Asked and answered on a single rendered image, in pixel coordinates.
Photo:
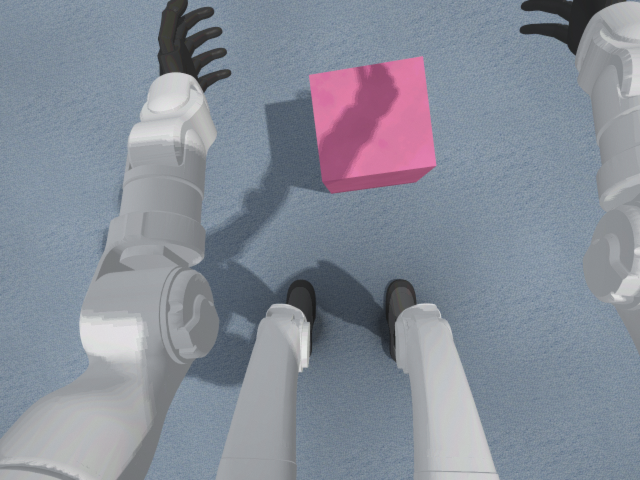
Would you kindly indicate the robot right foot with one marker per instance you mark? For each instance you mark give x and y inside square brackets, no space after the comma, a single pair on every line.
[400,295]

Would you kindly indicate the right robot thigh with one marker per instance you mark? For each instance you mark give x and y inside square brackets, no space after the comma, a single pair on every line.
[449,440]

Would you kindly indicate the robot left upper arm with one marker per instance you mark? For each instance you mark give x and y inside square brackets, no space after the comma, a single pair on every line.
[141,330]

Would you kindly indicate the robot left forearm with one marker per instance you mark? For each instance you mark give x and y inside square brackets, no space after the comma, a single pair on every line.
[159,224]

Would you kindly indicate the robot right upper arm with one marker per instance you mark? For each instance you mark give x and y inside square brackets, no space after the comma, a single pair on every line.
[611,264]

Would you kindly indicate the robot left hand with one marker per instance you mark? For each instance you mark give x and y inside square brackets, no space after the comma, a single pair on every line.
[176,50]

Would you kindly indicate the robot right forearm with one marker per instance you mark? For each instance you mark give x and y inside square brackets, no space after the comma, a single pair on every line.
[608,62]

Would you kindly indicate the carton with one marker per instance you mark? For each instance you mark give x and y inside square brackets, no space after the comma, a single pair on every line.
[373,125]

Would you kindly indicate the robot right hand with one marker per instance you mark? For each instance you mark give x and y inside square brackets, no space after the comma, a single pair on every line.
[578,13]

